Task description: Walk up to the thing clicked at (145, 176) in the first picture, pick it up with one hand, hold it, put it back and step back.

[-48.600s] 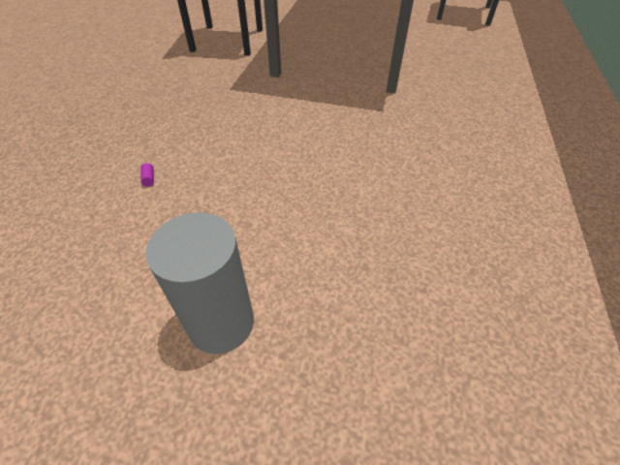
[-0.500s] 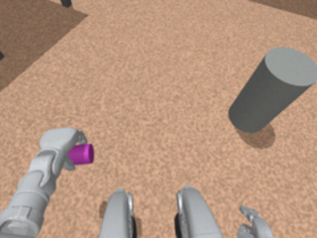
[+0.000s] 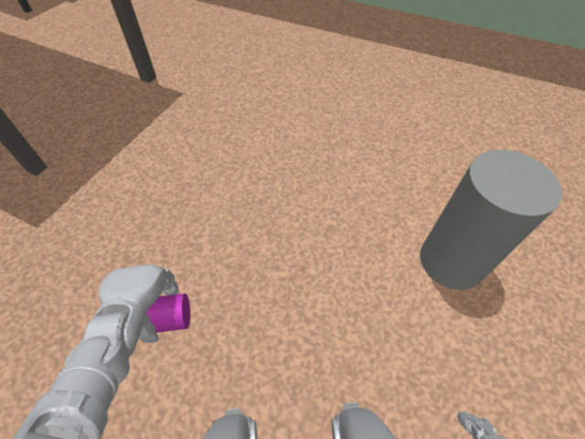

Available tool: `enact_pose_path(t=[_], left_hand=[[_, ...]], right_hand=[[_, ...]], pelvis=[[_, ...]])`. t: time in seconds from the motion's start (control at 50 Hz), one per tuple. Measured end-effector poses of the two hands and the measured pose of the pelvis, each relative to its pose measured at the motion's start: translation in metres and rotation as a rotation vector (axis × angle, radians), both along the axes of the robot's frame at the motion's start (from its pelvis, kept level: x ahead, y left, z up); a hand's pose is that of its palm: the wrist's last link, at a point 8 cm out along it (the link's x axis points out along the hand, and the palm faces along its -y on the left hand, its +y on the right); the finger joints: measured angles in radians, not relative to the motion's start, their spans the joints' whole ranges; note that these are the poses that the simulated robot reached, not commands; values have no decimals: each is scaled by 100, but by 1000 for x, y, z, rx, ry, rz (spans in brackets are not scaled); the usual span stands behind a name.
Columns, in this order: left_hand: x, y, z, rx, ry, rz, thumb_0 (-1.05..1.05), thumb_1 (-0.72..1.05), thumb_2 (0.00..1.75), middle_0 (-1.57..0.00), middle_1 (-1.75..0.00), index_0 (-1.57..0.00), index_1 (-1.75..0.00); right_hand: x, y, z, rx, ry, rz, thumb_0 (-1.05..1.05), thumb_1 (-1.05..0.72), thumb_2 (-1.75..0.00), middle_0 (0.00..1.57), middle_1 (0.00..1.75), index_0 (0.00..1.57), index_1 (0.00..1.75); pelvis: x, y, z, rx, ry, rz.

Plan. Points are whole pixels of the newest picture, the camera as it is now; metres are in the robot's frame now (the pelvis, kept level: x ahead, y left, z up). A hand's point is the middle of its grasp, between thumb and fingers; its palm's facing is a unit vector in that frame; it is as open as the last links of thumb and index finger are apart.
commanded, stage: lift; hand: left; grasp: from above
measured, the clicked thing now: (153, 314) +0.34 +0.23 -0.11
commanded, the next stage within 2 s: hold in 0.10 s
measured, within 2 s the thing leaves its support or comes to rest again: neither
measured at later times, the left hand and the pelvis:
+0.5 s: hand (132, 292) +0.34 +0.23 -0.02, palm faces -0.46 -0.05 -0.89, open 8.3 cm; pelvis +0.03 +0.00 +0.04, yaw +0 degrees
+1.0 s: hand (133, 291) +0.33 +0.22 +0.00, palm faces -0.45 -0.04 -0.89, open 8.3 cm; pelvis +0.03 +0.00 +0.05, yaw -1 degrees
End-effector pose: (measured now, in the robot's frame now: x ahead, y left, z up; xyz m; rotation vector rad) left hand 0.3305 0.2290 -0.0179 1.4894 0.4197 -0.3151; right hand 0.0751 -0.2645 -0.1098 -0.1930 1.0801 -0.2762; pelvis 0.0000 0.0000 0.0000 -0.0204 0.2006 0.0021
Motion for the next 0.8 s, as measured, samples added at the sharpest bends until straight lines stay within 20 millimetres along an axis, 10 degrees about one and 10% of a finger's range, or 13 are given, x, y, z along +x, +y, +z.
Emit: enact_pose_path(t=[0.8], left_hand=[[7, -6, 67, 2, 15, -53, 0, 27, 13, -97, -8, -98, -10]], right_hand=[[58, 3, 46, 35, -89, 16, 1, -90, -89, 21, 30, 20, 30]], pelvis=[[30, 1, 44, 17, -118, -15]])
